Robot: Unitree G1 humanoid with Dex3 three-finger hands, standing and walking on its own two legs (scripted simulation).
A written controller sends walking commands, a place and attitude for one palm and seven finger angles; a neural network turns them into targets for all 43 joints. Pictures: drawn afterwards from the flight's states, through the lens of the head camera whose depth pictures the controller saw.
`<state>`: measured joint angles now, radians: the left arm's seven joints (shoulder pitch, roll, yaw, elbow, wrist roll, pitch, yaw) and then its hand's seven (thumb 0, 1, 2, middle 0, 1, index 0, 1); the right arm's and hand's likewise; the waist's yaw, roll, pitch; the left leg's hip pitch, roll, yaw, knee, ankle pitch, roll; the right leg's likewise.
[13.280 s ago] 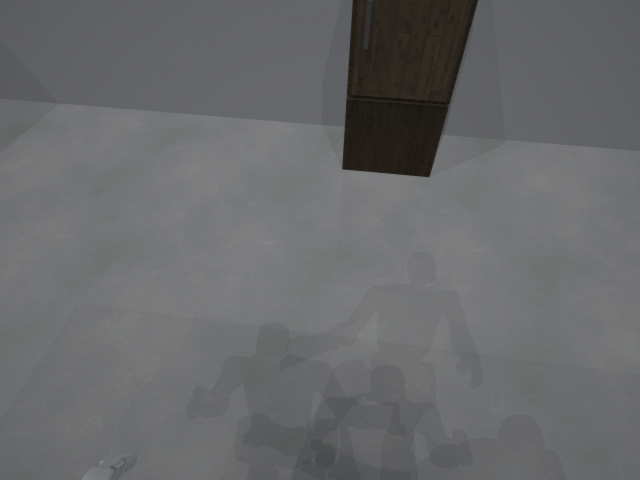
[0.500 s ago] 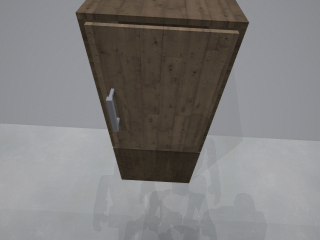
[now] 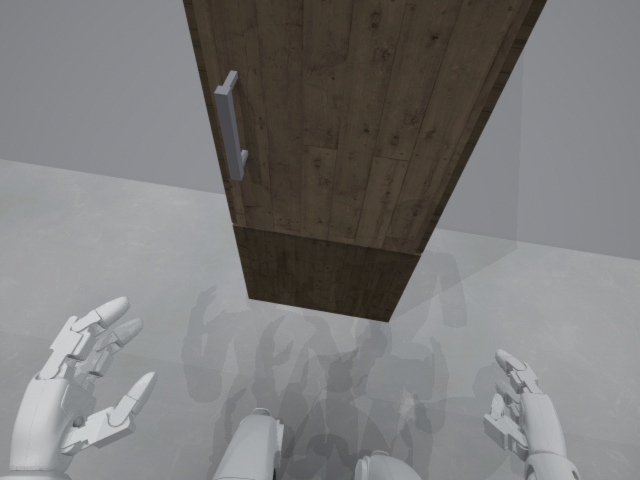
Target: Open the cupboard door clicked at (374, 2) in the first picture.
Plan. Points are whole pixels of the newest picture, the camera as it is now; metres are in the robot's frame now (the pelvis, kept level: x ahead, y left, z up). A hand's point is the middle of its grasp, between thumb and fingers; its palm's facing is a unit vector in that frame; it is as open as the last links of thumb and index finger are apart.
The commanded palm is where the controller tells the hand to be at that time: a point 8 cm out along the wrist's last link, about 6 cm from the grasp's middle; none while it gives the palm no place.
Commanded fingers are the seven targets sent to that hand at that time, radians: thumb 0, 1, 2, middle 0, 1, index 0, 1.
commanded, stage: raise the hand with hooked fingers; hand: left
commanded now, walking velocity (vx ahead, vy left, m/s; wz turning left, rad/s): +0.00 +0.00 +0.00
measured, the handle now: (234, 129) +0.59 +0.21 +0.06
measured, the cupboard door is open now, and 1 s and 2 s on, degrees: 0 0 0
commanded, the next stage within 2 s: move the hooked fingers beside the handle in 1.56 s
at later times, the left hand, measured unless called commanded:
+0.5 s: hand (120, 340) +0.24 +0.26 +0.04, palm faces -0.07 -1.00 -0.05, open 12.3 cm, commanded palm +0.23 +0.32 +0.06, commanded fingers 0.00 -0.34 0.37 -0.29 -1.10 -0.29 -1.10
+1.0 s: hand (69, 291) +0.28 +0.32 +0.07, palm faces -0.02 -1.00 -0.07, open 14.0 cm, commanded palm +0.26 +0.37 +0.07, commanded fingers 0.00 -0.50 0.30 -0.30 -1.20 -0.30 -1.20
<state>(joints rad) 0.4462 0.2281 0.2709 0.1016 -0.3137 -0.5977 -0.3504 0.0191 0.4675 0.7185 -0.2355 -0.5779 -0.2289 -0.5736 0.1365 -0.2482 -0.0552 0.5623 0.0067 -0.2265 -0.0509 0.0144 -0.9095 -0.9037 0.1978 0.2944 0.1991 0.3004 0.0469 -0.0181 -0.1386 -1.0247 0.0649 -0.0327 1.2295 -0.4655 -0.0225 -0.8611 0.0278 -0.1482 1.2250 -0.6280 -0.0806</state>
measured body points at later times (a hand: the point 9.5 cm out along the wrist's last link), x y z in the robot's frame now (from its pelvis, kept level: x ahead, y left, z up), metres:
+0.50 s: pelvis +0.00 +0.04 +0.01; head +0.08 +0.05 +0.45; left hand +0.24 +0.31 +0.04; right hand +0.13 -0.23 -0.07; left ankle +0.07 +0.13 -0.63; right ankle -0.01 -0.07 -0.63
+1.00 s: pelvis +0.00 +0.06 +0.02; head +0.07 +0.09 +0.47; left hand +0.28 +0.37 +0.08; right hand +0.16 -0.19 -0.05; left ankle +0.07 +0.13 -0.63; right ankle -0.01 -0.07 -0.63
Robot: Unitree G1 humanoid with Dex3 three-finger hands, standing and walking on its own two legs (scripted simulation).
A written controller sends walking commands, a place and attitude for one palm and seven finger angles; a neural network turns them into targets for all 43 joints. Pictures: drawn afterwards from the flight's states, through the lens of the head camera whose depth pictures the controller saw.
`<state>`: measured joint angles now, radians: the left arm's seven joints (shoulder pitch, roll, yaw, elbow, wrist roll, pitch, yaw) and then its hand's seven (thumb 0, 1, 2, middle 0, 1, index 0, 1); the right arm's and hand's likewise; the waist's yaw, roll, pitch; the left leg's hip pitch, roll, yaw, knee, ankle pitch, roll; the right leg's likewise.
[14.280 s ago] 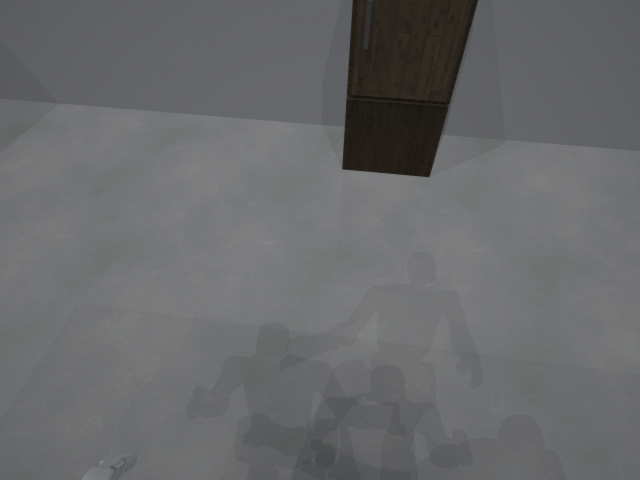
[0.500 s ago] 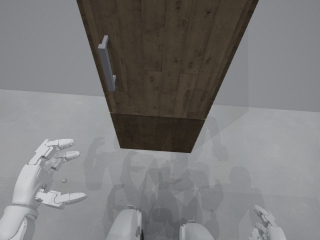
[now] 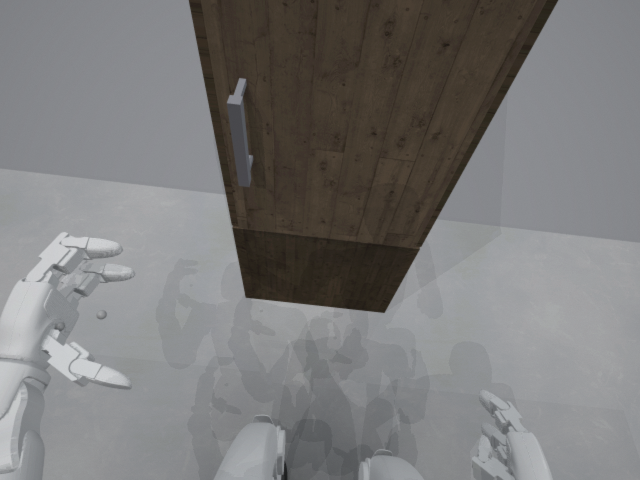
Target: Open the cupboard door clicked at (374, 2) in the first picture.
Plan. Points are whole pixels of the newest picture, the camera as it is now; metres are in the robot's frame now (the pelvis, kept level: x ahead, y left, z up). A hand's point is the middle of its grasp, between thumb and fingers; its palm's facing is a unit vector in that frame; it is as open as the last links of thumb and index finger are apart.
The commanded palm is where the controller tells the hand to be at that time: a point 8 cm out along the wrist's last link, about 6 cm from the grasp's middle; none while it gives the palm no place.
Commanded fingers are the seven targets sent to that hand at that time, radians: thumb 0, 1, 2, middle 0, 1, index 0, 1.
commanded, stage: raise the hand with hooked fingers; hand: left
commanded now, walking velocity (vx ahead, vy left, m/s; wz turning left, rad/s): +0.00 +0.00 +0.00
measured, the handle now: (243, 136) +0.59 +0.17 +0.04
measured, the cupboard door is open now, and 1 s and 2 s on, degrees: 0 0 0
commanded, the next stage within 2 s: move the hooked fingers beside the handle in 0.56 s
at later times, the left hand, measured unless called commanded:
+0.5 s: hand (125, 308) +0.29 +0.24 +0.05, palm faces -0.02 -1.00 -0.06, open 14.0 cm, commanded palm +0.27 +0.30 +0.05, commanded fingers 0.00 -0.50 0.30 -0.30 -1.20 -0.30 -1.20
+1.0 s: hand (149, 262) +0.35 +0.24 +0.04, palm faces -0.06 -1.00 -0.03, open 14.0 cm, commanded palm +0.33 +0.29 +0.04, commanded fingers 0.00 -0.50 0.30 -0.30 -1.20 -0.30 -1.20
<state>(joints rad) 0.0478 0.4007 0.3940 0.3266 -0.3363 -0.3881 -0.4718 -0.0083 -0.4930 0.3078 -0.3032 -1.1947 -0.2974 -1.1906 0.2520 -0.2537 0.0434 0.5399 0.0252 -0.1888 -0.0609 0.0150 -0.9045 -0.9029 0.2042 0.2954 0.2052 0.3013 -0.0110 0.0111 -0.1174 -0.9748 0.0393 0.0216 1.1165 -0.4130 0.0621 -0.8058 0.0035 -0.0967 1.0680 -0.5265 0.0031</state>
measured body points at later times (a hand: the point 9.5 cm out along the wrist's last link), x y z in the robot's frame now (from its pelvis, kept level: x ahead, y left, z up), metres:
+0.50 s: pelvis +0.01 -0.02 +0.00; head +0.08 +0.00 +0.44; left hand +0.28 +0.30 +0.05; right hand +0.15 -0.28 -0.08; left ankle +0.07 +0.08 -0.66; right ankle +0.00 -0.13 -0.66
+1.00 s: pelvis +0.00 -0.03 -0.01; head +0.09 +0.00 +0.43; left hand +0.34 +0.29 +0.05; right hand +0.14 -0.29 -0.10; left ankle +0.07 +0.08 -0.66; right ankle +0.00 -0.13 -0.66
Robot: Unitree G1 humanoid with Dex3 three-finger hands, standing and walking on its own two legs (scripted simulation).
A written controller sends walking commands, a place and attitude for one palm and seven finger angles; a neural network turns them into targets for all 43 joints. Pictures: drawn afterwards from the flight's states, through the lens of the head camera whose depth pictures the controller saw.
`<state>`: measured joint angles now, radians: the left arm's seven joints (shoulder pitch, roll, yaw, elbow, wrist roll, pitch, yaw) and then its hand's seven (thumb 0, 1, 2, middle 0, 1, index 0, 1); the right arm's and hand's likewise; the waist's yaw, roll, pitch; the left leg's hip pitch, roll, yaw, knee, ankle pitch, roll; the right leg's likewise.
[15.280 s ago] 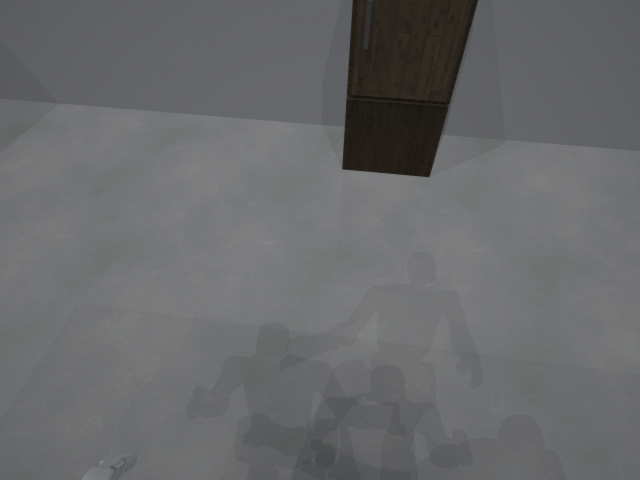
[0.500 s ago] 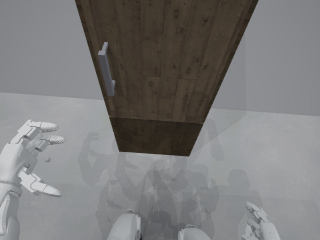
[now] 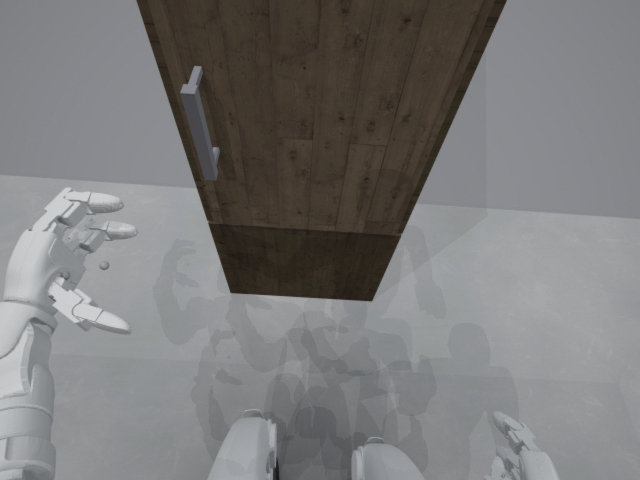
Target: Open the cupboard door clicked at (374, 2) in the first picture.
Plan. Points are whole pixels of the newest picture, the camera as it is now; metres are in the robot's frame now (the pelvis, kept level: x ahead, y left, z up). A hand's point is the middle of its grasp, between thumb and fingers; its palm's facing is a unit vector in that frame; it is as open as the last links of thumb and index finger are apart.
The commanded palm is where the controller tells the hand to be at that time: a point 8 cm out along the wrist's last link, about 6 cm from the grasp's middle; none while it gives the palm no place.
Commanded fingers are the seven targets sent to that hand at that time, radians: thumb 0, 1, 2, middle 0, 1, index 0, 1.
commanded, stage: move the hooked fingers beside the handle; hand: left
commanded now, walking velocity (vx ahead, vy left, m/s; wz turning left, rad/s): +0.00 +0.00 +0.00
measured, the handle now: (204, 128) +0.59 +0.20 +0.05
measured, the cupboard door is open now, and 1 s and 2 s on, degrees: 0 0 0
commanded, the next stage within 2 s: none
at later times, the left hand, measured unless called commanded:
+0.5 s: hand (131, 213) +0.42 +0.26 +0.05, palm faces -0.01 -1.00 -0.03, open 14.0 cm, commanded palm +0.40 +0.31 +0.05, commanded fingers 0.00 -0.50 0.30 -0.30 -1.20 -0.30 -1.20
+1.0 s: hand (147, 172) +0.49 +0.26 +0.05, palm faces +0.01 -1.00 -0.03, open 14.0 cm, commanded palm +0.48 +0.30 +0.04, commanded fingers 0.00 -0.50 0.30 -0.30 -1.20 -0.30 -1.20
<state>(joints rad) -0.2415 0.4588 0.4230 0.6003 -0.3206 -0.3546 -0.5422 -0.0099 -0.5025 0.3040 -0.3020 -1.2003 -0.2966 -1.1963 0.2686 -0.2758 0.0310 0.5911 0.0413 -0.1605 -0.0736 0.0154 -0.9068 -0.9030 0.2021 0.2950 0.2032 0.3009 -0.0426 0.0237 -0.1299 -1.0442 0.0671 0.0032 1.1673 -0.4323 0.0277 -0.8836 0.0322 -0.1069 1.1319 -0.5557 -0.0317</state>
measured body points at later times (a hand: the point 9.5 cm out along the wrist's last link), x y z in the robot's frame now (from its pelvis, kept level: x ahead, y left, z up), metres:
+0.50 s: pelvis +0.01 +0.01 +0.00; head +0.12 +0.04 +0.44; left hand +0.41 +0.31 +0.05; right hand +0.09 -0.26 -0.10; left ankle +0.07 +0.10 -0.64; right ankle +0.00 -0.11 -0.64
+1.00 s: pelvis +0.00 +0.00 -0.02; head +0.15 +0.03 +0.41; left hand +0.48 +0.31 +0.05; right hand +0.03 -0.27 -0.12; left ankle +0.07 +0.10 -0.64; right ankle +0.00 -0.11 -0.64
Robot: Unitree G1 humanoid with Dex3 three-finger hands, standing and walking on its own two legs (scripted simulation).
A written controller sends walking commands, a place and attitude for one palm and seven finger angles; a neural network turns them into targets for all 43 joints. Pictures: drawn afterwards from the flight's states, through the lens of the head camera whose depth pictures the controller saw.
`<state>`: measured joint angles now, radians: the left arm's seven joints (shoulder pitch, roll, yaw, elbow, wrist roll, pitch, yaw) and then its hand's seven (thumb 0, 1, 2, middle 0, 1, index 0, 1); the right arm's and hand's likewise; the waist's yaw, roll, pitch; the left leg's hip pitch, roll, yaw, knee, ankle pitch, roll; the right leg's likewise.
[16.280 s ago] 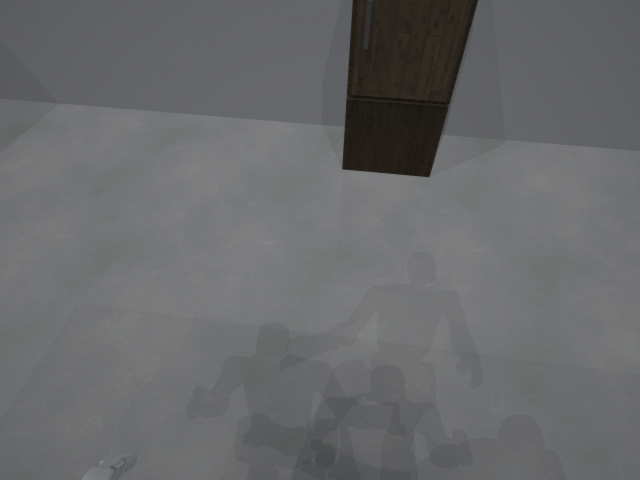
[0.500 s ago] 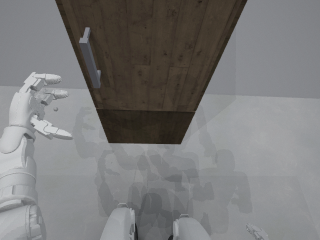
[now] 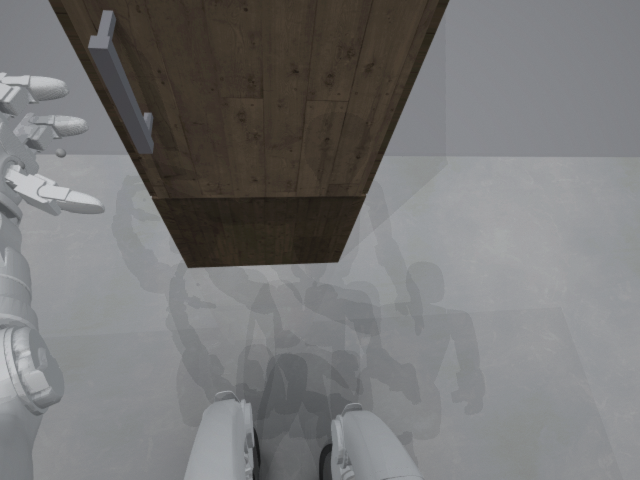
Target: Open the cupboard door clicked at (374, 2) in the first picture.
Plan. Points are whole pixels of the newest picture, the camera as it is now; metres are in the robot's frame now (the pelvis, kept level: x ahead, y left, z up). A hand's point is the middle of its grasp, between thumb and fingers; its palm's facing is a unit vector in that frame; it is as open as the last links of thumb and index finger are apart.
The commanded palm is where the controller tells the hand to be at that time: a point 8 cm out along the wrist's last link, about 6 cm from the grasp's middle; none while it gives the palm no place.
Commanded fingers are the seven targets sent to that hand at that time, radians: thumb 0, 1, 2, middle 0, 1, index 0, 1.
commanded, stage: move the hooked fingers beside the handle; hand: left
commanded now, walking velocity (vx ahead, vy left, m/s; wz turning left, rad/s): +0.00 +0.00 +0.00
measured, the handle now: (128, 91) +0.57 +0.22 +0.06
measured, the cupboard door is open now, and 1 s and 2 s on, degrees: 0 0 0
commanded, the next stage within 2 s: slide the fingers in behind the handle in 1.06 s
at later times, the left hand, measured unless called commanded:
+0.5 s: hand (74, 125) +0.52 +0.28 +0.05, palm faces +0.02 -1.00 -0.01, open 14.0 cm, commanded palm +0.51 +0.31 +0.06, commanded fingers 0.00 -0.50 0.30 -0.30 -1.20 -0.30 -1.20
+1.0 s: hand (74, 126) +0.51 +0.27 +0.06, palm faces +0.06 -1.00 -0.02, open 14.0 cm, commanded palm +0.50 +0.30 +0.06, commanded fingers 0.00 -0.50 0.30 -0.30 -1.20 -0.30 -1.20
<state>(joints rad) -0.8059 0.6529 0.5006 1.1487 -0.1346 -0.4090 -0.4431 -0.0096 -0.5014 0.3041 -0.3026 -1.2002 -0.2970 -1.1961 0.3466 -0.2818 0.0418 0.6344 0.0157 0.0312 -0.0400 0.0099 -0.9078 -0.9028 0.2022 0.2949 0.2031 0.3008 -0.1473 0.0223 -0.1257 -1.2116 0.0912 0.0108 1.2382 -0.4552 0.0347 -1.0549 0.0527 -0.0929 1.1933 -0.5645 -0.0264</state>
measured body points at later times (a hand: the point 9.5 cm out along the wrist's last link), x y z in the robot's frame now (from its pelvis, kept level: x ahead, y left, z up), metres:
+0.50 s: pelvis +0.00 +0.01 -0.01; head +0.18 +0.05 +0.40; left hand +0.52 +0.33 +0.06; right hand +0.00 -0.26 -0.11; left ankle +0.06 +0.10 -0.63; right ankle +0.00 -0.11 -0.63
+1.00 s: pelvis +0.00 +0.01 +0.00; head +0.17 +0.06 +0.42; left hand +0.51 +0.32 +0.07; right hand +0.02 -0.26 -0.10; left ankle +0.06 +0.10 -0.63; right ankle +0.00 -0.11 -0.63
